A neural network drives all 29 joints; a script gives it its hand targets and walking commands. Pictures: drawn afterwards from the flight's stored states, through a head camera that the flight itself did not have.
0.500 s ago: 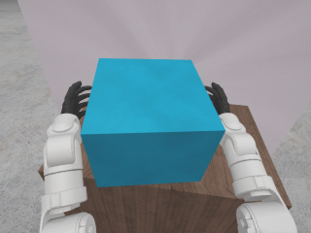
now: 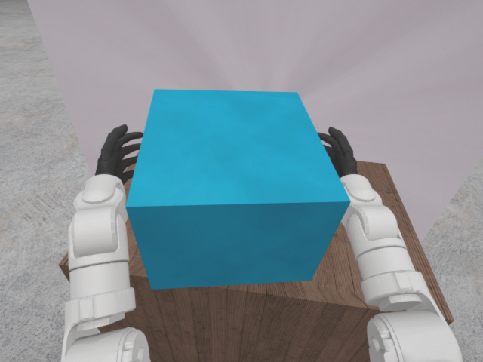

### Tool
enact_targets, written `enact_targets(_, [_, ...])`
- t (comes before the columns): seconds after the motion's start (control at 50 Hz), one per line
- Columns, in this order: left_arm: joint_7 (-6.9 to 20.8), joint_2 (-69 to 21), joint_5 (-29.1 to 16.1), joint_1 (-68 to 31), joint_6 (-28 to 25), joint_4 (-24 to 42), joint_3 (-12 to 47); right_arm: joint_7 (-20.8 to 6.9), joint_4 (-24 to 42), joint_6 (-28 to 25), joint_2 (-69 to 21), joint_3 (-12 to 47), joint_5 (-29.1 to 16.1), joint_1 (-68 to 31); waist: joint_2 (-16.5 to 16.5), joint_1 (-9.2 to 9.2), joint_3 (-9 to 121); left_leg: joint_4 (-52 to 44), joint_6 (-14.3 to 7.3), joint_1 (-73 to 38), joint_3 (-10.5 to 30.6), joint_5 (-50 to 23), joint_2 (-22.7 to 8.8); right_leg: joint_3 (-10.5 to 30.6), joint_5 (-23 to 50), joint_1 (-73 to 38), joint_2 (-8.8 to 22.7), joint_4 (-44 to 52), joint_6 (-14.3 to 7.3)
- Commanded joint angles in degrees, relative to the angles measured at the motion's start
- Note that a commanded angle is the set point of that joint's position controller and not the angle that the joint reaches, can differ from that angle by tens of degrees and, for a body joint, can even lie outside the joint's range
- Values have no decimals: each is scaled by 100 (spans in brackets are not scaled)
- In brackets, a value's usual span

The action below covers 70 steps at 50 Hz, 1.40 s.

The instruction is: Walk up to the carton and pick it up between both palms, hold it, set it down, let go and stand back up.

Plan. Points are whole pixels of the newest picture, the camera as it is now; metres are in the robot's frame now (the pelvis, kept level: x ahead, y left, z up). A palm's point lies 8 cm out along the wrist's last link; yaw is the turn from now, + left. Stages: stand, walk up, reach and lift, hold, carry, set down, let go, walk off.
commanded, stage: hold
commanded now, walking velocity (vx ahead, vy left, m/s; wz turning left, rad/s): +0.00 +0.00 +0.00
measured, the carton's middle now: (230, 182) +0.40 -0.01 +0.14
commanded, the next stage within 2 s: set down in 0.56 s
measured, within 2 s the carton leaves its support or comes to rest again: neither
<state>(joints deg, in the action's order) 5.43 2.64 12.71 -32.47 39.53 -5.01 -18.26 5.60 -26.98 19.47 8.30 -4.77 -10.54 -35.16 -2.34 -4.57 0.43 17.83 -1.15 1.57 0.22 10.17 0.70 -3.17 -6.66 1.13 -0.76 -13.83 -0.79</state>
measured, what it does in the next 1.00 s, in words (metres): stands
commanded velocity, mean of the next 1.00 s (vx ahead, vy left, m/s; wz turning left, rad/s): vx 0.00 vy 0.00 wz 0.00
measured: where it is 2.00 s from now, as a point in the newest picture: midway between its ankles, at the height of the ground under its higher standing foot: outside the picture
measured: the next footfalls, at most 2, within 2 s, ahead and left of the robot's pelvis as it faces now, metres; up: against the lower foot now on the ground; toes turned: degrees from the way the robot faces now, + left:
none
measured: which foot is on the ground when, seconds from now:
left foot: down 0.00-1.00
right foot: down 0.00-1.00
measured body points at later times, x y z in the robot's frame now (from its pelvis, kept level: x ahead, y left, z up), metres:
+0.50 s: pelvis +0.00 +0.00 +0.00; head -0.05 +0.02 +0.45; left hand +0.37 +0.18 +0.20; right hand +0.37 -0.19 +0.19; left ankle +0.00 +0.10 -0.75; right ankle +0.02 -0.11 -0.75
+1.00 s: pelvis +0.01 +0.00 +0.00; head -0.03 +0.02 +0.45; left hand +0.39 +0.19 +0.20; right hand +0.38 -0.18 +0.17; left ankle +0.00 +0.10 -0.75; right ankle +0.02 -0.11 -0.75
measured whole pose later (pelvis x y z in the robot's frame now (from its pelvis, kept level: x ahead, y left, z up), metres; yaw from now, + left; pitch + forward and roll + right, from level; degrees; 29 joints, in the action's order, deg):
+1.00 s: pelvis +0.01 +0.00 +0.00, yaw +2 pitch -7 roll -1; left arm 8.4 2.4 14.6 -33.4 26.8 -11.1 -18.8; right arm 3.2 -30.5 4.8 3.9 -10.6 -1.0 -31.8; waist -2.8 -3.6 -1.4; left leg 16.8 -1.2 -1.2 1.3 10.6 1.3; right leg -4.7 -8.4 -1.7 -0.1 -14.0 -0.7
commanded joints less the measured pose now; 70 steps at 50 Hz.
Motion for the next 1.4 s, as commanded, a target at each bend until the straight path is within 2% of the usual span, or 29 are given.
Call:
enact_targets(0.0, [573,-2639,-692,-2760,-193,533,2628,-607,1697,-308,-2785,2049,-461,-3687,280,-54,1709,-113,288,-44,-118,-1409,155,-21,1100,-876,-179,-76,134])
enact_targets(0.06, [594,-2613,-641,-2729,-160,380,2518,-630,1628,-284,-2761,1977,-392,-3726,220,-10,1533,-223,273,70,-136,-1059,149,-32,764,-796,-168,-19,136])
enact_targets(0.1, [570,-2706,-737,-2765,-183,685,2702,-638,1800,-316,-2799,2061,-451,-3695,291,-58,1778,-143,297,-62,-116,-1373,135,-34,999,-830,-195,-69,116])
enact_targets(0.14, [556,-2721,-752,-2741,-192,632,2718,-615,1918,-325,-2767,2109,-503,-3760,300,-53,1838,-85,317,-141,-97,-1503,149,-36,1123,-821,-202,-78,130])
enact_targets(0.2, [600,-2586,-609,-2796,-156,362,2488,-628,1538,-242,-2732,1959,-375,-3737,217,-8,1400,-245,260,117,-147,-948,148,-38,667,-750,-159,-3,130])
enact_targets(0.3, [607,-2646,-720,-2701,-163,670,2629,-578,1897,-276,-2837,2142,-522,-3675,211,-58,1825,-100,272,-50,-121,-1452,177,-6,1325,-990,-177,-108,173])
enact_targets(0.38, [609,-2617,-664,-2777,-176,576,2590,-595,1670,-235,-2782,2029,-435,-3594,304,-52,1538,-203,278,18,-121,-1199,150,-21,956,-830,-168,-43,139])
enact_targets(0.54, [600,-2683,-680,-2799,-143,523,2599,-631,1733,-287,-2749,1976,-413,-3762,283,-37,1650,-219,282,8,-143,-1108,117,-50,771,-799,-185,-16,117])
enact_targets(0.62, [690,-2403,-630,-3014,-131,477,2439,-667,1757,-161,-2841,1872,-259,-3842,206,1,1652,-304,164,273,-167,-604,130,-60,566,-901,-131,-67,157])
enact_targets(0.68, [747,-2367,-600,-2985,-259,380,2319,-693,1790,-303,-2814,1801,-162,-3847,177,53,1690,-311,139,262,-163,-675,124,-83,682,-944,-114,-97,165])
enact_targets(0.74, [799,-2257,-468,-2912,-498,222,2153,-726,1534,-562,-2707,1553,113,-3640,259,48,1431,-373,161,227,-202,-510,117,-157,391,-828,-101,-38,161])
enact_targets(0.84, [884,-2232,-219,-2672,-1064,-225,1944,-801,997,-1378,-2513,1105,651,-3208,327,-7,1029,-474,223,-2,-264,-385,61,-342,-10,-660,-58,80,153])
enact_targets(0.88, [884,-2264,-205,-2531,-1276,-332,1989,-797,874,-1702,-2458,1042,804,-3039,315,-4,949,-443,256,-110,-289,-547,48,-406,40,-677,-54,85,153])
enact_targets(0.92, [855,-2305,-213,-2415,-1436,-392,2088,-763,813,-1960,-2448,1073,875,-2929,275,-30,996,-368,284,-234,-313,-813,71,-446,275,-747,-55,62,163])
enact_targets(1.0, [713,-2425,-402,-2301,-1684,-320,2449,-653,1204,-2347,-2466,1409,798,-3037,173,-23,1412,-94,365,-418,-253,-1739,96,-486,1179,-957,-101,-69,219])
enact_targets(1.08, [550,-2496,-555,-2258,-1859,-10,2858,-563,1581,-2523,-2486,1842,589,-3041,148,-43,1884,155,445,-587,-178,-2497,118,-441,2050,-1196,-139,-214,262])
enact_targets(1.1, [523,-2503,-550,-2202,-1882,25,2902,-550,1634,-2530,-2506,1943,541,-3001,141,14,1906,171,443,-565,-169,-2577,117,-434,2160,-1245,-151,-243,272])
enact_targets(1.2, [453,-2412,-520,-2274,-1900,72,2909,-548,1620,-2458,-2538,2076,451,-2960,136,86,1935,78,354,-336,-145,-2137,154,-332,2245,-1294,-75,-283,328])
enact_targets(1.3, [515,-2343,-355,-2354,-1825,-360,2605,-601,1021,-2347,-2463,1664,589,-2802,220,103,1443,-166,303,-62,-190,-1353,127,-311,1631,-1116,7,-165,298])
enact_targets(1.38, [582,-2357,-275,-2487,-1840,-708,2375,-625,640,-2378,-2426,1300,776,-2825,242,27,1346,-265,293,-61,-234,-1063,102,-353,1377,-987,29,-113,305])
